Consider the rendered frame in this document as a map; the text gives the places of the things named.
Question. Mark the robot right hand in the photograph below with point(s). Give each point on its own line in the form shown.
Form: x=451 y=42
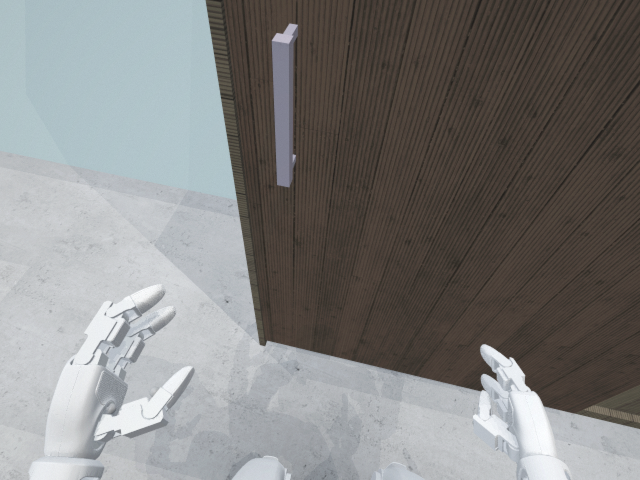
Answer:
x=517 y=405

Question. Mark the left robot forearm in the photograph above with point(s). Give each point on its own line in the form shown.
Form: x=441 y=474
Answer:
x=65 y=468

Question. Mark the wardrobe door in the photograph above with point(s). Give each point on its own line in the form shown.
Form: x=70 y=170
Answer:
x=628 y=401
x=467 y=172

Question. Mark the robot left hand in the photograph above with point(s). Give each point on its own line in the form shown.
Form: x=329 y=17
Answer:
x=77 y=424

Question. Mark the right robot shin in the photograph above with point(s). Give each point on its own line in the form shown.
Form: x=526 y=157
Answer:
x=397 y=465

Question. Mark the right robot forearm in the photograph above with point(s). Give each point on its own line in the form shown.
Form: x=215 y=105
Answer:
x=542 y=467

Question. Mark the handle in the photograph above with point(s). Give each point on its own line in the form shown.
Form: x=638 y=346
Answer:
x=282 y=59

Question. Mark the left robot thigh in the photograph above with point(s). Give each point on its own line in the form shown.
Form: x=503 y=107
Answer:
x=262 y=469

